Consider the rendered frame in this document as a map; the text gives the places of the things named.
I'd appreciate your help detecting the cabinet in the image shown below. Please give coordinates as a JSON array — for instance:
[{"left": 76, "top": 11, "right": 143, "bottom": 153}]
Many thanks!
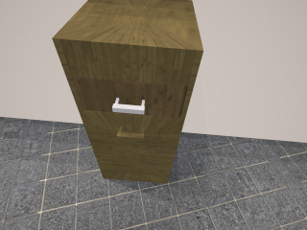
[{"left": 52, "top": 0, "right": 203, "bottom": 184}]

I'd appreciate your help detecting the handle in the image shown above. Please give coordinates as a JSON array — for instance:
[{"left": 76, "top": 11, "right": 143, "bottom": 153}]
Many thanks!
[
  {"left": 117, "top": 132, "right": 144, "bottom": 142},
  {"left": 112, "top": 98, "right": 145, "bottom": 115}
]

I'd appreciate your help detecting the drawer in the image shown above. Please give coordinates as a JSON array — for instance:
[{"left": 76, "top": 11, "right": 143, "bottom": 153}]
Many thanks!
[{"left": 74, "top": 77, "right": 186, "bottom": 118}]

